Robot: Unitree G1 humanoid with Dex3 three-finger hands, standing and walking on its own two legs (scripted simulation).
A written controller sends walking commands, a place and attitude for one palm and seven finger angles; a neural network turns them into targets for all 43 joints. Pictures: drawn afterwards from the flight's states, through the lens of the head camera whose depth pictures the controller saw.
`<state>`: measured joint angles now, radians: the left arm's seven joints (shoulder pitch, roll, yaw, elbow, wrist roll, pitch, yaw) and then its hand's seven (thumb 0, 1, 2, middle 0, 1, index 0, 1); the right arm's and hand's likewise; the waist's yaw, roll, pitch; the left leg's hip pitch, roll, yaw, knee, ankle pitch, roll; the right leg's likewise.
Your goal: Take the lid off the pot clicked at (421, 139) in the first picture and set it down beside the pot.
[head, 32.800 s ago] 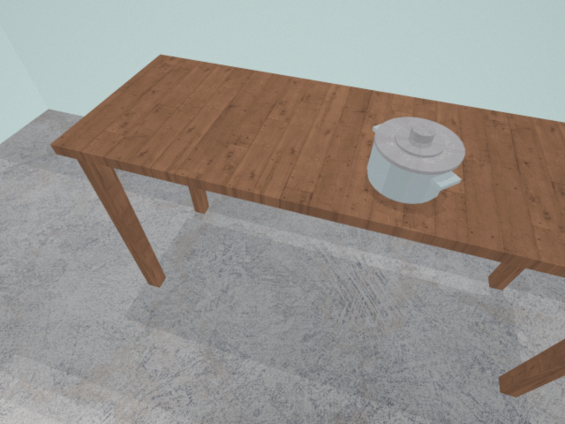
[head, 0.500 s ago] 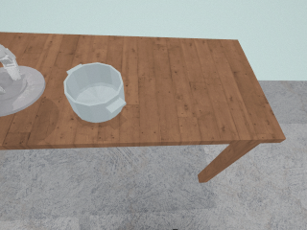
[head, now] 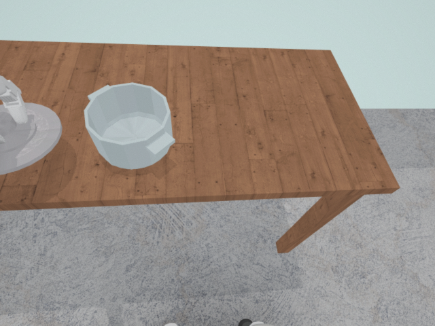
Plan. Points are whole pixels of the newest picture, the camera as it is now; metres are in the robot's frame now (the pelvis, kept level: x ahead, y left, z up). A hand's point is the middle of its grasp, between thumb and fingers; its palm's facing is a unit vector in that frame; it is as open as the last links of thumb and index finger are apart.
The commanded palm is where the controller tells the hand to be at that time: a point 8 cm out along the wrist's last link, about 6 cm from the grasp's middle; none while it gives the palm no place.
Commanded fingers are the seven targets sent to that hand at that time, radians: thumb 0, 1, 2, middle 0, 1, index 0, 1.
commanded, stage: lower the lid onto the table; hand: left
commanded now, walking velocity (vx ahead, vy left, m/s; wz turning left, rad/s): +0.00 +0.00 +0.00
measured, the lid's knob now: out of the picture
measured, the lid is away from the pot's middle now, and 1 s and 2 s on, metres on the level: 0.21 0.21 0.22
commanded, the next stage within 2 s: open the fingers wide in 0.98 s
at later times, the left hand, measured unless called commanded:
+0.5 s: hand out of the picture +0.44 +0.38 +0.08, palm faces -0.49 -0.12 -0.86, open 7.4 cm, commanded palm +0.51 +0.38 +0.13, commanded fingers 0.00 0.69 0.84 -0.89 -1.09 -0.90 -1.04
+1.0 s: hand (10, 138) +0.45 +0.37 +0.04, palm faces -0.52 -0.09 -0.85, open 7.4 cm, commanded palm +0.54 +0.38 +0.09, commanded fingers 0.00 0.69 0.84 -0.89 -1.09 -0.90 -1.04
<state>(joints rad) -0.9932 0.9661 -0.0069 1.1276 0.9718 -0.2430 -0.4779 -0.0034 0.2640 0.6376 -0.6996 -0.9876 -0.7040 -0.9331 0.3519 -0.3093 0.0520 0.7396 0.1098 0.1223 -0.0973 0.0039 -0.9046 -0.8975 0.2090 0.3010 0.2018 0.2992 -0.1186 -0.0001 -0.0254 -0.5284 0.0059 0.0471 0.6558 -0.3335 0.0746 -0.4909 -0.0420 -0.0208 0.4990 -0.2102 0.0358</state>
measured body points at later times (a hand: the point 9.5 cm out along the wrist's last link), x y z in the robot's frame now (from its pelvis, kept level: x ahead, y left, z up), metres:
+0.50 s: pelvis +0.00 +0.02 -0.01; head +0.09 +0.06 +0.43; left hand +0.46 +0.38 +0.13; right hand -0.01 -0.27 -0.11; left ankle -0.01 +0.07 -0.73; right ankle +0.01 -0.18 -0.72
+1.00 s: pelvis +0.00 +0.03 -0.01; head +0.11 +0.07 +0.42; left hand +0.48 +0.38 +0.08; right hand -0.02 -0.26 -0.11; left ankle -0.01 +0.07 -0.73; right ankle +0.01 -0.18 -0.72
